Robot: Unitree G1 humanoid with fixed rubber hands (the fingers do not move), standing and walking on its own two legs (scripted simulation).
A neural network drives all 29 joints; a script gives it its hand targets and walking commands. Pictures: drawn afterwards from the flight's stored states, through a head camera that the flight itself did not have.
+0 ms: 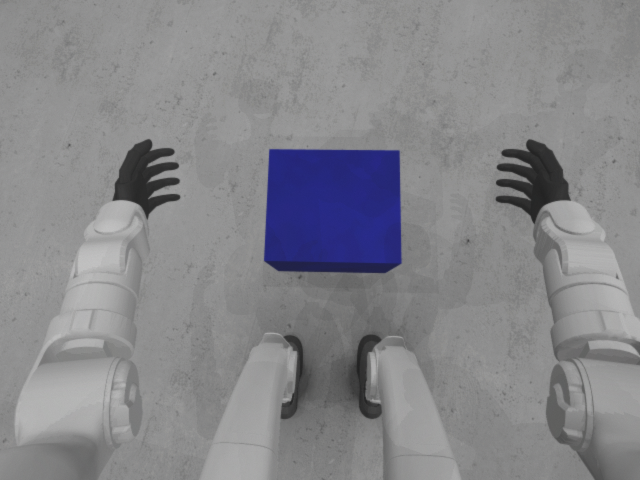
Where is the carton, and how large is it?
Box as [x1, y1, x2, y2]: [264, 149, 401, 272]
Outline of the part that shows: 269,149 264,260 278,270 385,272 401,263 399,150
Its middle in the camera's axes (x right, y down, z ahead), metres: +0.04 -0.05 +0.96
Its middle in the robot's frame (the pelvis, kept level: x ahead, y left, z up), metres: +0.51 +0.01 -0.56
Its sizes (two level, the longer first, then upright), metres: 0.295 0.256 0.239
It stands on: the floor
